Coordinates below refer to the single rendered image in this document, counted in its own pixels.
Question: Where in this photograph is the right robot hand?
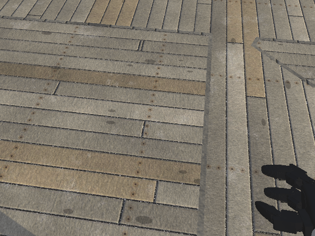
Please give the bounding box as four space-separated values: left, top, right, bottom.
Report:
255 163 315 236

